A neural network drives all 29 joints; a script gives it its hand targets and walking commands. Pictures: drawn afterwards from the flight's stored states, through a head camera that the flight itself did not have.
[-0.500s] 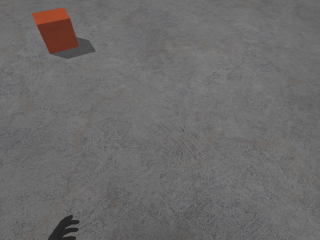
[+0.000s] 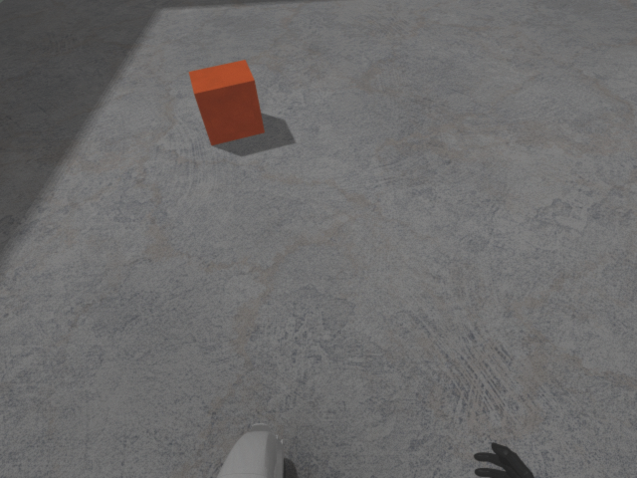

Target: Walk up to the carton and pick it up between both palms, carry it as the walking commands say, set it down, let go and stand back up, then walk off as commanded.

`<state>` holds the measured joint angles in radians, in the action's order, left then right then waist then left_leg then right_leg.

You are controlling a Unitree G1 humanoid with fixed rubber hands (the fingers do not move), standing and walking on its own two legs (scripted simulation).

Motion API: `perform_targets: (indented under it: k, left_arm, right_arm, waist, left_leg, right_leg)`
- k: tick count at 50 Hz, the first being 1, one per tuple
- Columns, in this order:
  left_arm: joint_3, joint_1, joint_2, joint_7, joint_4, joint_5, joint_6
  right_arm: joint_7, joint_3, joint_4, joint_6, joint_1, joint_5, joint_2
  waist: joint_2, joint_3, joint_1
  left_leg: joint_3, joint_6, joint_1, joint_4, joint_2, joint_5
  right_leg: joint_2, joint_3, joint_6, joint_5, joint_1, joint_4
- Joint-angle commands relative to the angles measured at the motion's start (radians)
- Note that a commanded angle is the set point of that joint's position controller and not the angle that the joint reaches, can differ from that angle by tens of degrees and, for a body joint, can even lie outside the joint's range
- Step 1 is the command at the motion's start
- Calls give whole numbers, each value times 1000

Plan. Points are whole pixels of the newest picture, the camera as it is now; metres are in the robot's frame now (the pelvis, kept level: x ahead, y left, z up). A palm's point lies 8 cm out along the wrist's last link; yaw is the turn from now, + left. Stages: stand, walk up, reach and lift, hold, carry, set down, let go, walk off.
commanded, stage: walk up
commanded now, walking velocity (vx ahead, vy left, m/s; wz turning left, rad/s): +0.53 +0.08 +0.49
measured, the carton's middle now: (228, 103) +1.80 +0.57 -0.61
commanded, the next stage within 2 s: none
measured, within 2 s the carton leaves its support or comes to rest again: neither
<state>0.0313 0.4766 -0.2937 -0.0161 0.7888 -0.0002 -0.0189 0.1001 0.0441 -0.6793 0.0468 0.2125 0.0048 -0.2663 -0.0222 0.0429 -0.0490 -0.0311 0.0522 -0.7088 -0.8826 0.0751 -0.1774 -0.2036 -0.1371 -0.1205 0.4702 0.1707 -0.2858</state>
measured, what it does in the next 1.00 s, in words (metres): walks ahead, turning left: left foot, then right foot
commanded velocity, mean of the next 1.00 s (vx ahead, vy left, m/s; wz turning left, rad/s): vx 0.51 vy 0.07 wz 0.18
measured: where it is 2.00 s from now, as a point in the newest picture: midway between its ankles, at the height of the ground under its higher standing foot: (254, 243)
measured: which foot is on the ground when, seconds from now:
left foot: up 0.00-0.04, down 0.06-0.64, up 0.66-1.00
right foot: down 0.00-0.08, up 0.10-0.60, down 0.62-1.00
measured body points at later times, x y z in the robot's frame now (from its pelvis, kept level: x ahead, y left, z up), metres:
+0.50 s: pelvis +0.30 +0.09 +0.03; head +0.34 +0.13 +0.48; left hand +0.41 +0.37 -0.10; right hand +0.35 -0.19 -0.07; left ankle +0.16 +0.15 -0.72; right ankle +0.46 -0.06 -0.65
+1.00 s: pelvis +0.59 +0.16 +0.02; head +0.63 +0.14 +0.47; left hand +0.48 +0.43 -0.08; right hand +0.80 -0.02 -0.12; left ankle +0.65 +0.36 -0.67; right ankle +0.52 -0.02 -0.72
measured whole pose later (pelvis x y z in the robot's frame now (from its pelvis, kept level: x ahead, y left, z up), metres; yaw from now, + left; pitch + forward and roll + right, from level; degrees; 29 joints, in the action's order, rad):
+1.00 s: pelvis +0.59 +0.16 +0.02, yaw +17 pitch +1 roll +2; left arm 0.03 0.47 -0.27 -0.01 0.83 0.00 -0.05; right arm 0.10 0.03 -0.80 0.01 0.15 -0.01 -0.26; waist -0.05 0.05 -0.06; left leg -0.03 0.05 -0.58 -0.78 0.07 -0.15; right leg -0.13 -0.06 -0.07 0.36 0.01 -0.35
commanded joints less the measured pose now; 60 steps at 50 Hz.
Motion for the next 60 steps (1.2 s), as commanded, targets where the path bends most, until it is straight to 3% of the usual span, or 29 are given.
perform_targets:
  k: [1,2,3,4,5,7,12,17,20,24,27,28,29,31,32,34,36,39,45,48,50,52,53,54,55,56,57,58,60]
  left_arm:
    - [76,-226,-184,23,-62,-23,-31]
    - [46,-163,-66,38,-107,-23,-38]
    - [43,-121,-54,43,-142,-29,-47]
    - [38,-173,-67,44,-131,-34,-54]
    - [30,-193,-68,44,-97,-32,-54]
    - [20,-209,-37,43,-72,-46,-28]
    - [29,-302,-39,56,-63,-47,14]
    - [18,-471,-27,78,-107,-39,27]
    - [17,-550,-2,87,-130,-41,16]
    - [12,-611,25,71,-174,-29,-12]
    - [20,-482,-25,51,-143,-29,-43]
    - [27,-343,-51,48,-121,-28,-47]
    - [35,-158,-83,37,-48,-32,-62]
    - [86,96,-245,26,65,-38,-66]
    - [82,126,-229,12,75,-44,-59]
    - [70,34,-161,-8,57,-51,-54]
    - [49,-19,-105,-18,50,-46,-57]
    - [48,-13,-68,-10,56,-35,-56]
    - [42,-105,-115,3,6,-35,-51]
    - [42,-65,-143,3,23,-25,-48]
    - [45,-100,-167,7,18,-22,-47]
    - [36,-44,-145,0,29,-17,-43]
    - [41,-40,-113,6,14,-14,-38]
    - [30,3,-49,20,-12,-20,-39]
    - [40,29,-55,19,-25,-37,-36]
    - [55,-33,-76,24,-6,-32,-29]
    - [46,-66,-81,23,-3,-24,-34]
    - [43,-106,-61,27,12,-20,-41]
    - [45,-149,-45,41,-10,-29,-26]
  right_arm:
    - [-62,71,-133,-83,489,-14,-222]
    - [-88,105,-164,-89,527,-13,-344]
    - [-86,107,-149,-90,496,-9,-384]
    - [-94,89,-131,-89,374,4,-313]
    - [-96,63,-111,-86,228,1,-222]
    - [-103,33,-111,-110,189,-13,-142]
    - [-96,21,-116,-121,237,-23,-109]
    - [-92,20,-103,-114,325,-30,-124]
    - [-102,12,-129,-115,396,-35,-113]
    - [-108,-3,-160,-112,384,-38,-103]
    - [-113,9,-192,-121,412,-13,-139]
    - [-121,21,-194,-124,371,-2,-168]
    - [-118,25,-174,-132,318,12,-156]
    - [-109,2,-98,-142,279,16,-56]
    - [-109,9,-102,-132,291,0,-77]
    - [-96,5,-130,-119,239,-11,-90]
    - [-81,8,-111,-91,212,-20,-71]
    - [-53,8,-90,-58,147,-29,-18]
    - [7,-29,-53,-34,-96,-12,14]
    - [5,-18,-74,-42,-101,-6,-9]
    - [-8,-9,-90,-60,-56,-12,-41]
    - [-26,14,-148,-74,66,-23,-92]
    - [-34,35,-188,-85,225,-31,-161]
    - [-60,64,-215,-104,357,-43,-258]
    - [-75,76,-213,-110,367,-30,-306]
    - [-78,64,-226,-109,303,-19,-274]
    - [-79,47,-209,-109,225,-18,-195]
    - [-84,35,-198,-121,190,-20,-167]
    - [-88,23,-197,-132,156,-28,-138]
  waist:
    - [-48,-325,324]
    - [-352,-344,256]
    - [-338,-354,201]
    - [-143,-227,160]
    - [-51,-117,122]
    - [-122,-73,76]
    - [-118,49,50]
    - [-110,61,122]
    - [-109,13,157]
    - [-232,-31,186]
    - [-151,-182,128]
    - [-163,-270,56]
    - [-68,-353,-10]
    - [353,-455,-79]
    - [242,-458,-68]
    - [71,-374,-42]
    - [40,-322,4]
    - [213,-116,27]
    - [221,137,26]
    - [279,104,9]
    - [202,43,47]
    - [108,-176,83]
    - [-4,-313,160]
    - [-250,-416,169]
    - [-300,-420,150]
    - [-135,-321,141]
    - [7,-261,127]
    - [-15,-207,114]
    - [-101,-116,83]
  left_leg:
    - [31,65,871,347,-91,-186]
    - [581,134,993,475,201,62]
    - [878,155,995,579,251,115]
    - [813,146,829,643,210,-74]
    - [688,106,691,632,133,-140]
    - [567,46,559,594,110,17]
    - [427,71,405,677,96,-19]
    - [345,45,519,719,98,37]
    - [368,38,720,634,110,319]
    - [206,47,810,609,18,616]
    - [187,22,865,459,31,924]
    - [212,20,859,285,62,970]
    - [196,2,700,120,36,822]
    - [142,-36,98,-327,-129,-312]
    - [181,-23,44,-424,-106,-385]
    - [196,-43,-25,-482,-47,-234]
    - [174,-38,14,-364,-36,-176]
    - [79,-48,71,-281,-37,-113]
    - [-70,-99,232,125,-12,78]
    - [-112,-86,249,249,-29,76]
    - [-62,-60,313,369,-7,119]
    - [-74,-18,565,412,-49,77]
    - [40,22,803,428,47,31]
    - [422,62,1006,531,306,-60]
    - [670,68,1011,625,393,-198]
    - [638,100,935,662,352,-213]
    - [487,78,863,606,304,-159]
    - [418,46,770,574,270,36]
    - [338,27,618,632,208,11]
  right_leg:
    - [42,-110,118,-576,-427,-871]
    - [210,-13,85,93,-726,-1060]
    - [190,189,91,131,-829,-1125]
    - [114,215,105,22,-826,-1113]
    - [85,221,112,-86,-798,-1077]
    - [84,187,117,-115,-721,-981]
    - [85,125,79,-241,-716,-846]
    - [107,91,29,-389,-822,-673]
    - [143,83,51,-372,-890,-587]
    - [186,-30,52,-317,-812,-386]
    - [208,-40,92,-349,-590,-223]
    - [181,25,123,-366,-433,-152]
    - [115,77,149,-479,-184,-86]
    - [-242,477,210,-976,290,-212]
    - [-279,614,250,-912,296,-210]
    - [-231,444,235,-1283,229,-265]
    - [-160,342,167,-1137,96,-219]
    - [-93,259,162,-936,-160,-108]
    - [-57,79,150,-421,-515,122]
    - [-86,80,144,-477,-360,95]
    - [-128,108,137,-526,-290,7]
    - [-43,52,113,-619,-257,-313]
    - [30,27,118,-420,-382,-551]
    - [175,25,115,74,-613,-814]
    - [198,153,125,163,-745,-969]
    - [149,188,123,66,-760,-1026]
    - [84,202,126,-78,-785,-990]
    - [64,200,135,-84,-764,-973]
    - [59,182,124,-149,-711,-901]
